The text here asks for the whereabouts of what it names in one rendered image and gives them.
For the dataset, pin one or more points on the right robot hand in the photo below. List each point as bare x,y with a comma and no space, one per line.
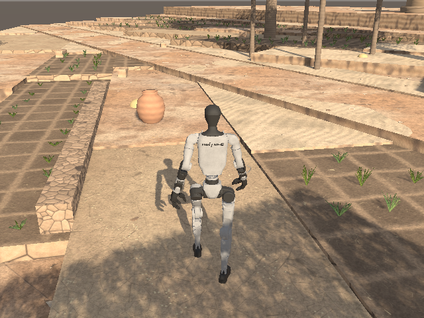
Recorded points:
237,181

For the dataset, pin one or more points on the left robot forearm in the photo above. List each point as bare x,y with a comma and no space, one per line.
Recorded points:
180,179

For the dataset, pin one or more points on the left robot hand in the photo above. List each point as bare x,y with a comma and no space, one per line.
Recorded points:
174,199

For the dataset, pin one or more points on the right robot forearm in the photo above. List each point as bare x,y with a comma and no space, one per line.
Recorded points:
242,172

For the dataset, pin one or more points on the robot left thigh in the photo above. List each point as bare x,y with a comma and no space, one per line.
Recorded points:
196,194

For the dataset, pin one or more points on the left robot upper arm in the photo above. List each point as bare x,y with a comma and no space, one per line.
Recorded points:
188,151

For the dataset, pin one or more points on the robot right shin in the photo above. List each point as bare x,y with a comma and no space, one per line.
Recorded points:
225,251

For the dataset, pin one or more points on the right robot upper arm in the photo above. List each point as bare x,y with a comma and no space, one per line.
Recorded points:
236,150

